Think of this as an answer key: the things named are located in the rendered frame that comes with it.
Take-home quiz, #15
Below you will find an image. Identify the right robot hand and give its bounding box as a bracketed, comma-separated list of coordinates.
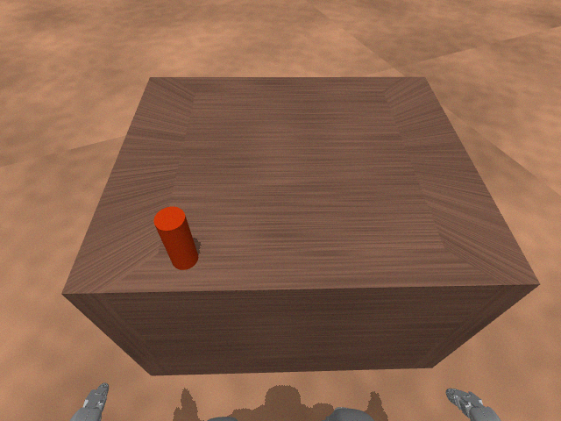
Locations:
[446, 389, 501, 421]

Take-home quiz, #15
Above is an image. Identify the left robot hand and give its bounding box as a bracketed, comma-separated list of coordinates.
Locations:
[70, 383, 109, 421]

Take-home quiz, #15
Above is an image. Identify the can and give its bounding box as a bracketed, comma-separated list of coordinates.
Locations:
[153, 206, 198, 270]

